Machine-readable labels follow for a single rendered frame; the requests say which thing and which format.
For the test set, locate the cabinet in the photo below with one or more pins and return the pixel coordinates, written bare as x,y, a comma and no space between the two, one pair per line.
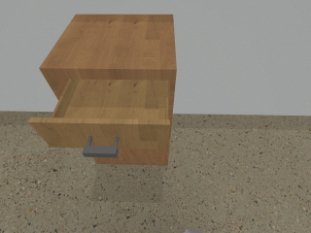
137,47

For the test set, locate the handle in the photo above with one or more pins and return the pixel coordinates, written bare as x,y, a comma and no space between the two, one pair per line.
101,151

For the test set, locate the drawer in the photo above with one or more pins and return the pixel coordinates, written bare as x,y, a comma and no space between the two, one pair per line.
136,111

